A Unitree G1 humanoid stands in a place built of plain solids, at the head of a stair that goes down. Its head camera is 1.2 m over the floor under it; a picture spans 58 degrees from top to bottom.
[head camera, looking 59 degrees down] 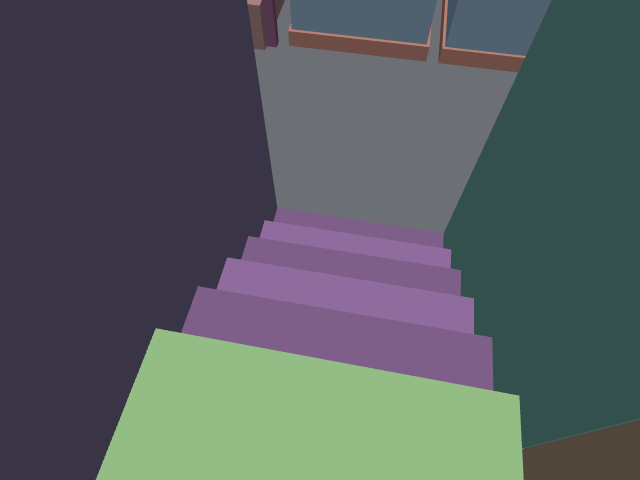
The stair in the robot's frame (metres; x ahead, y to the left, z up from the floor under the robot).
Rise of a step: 0.20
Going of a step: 0.23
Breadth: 1.02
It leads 11 degrees to the right of straight ahead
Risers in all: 6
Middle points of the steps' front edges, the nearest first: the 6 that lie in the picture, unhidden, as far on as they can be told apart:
0.33 -0.03 0.00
0.56 -0.07 -0.20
0.78 -0.11 -0.40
1.01 -0.15 -0.60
1.24 -0.20 -0.80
1.46 -0.24 -0.99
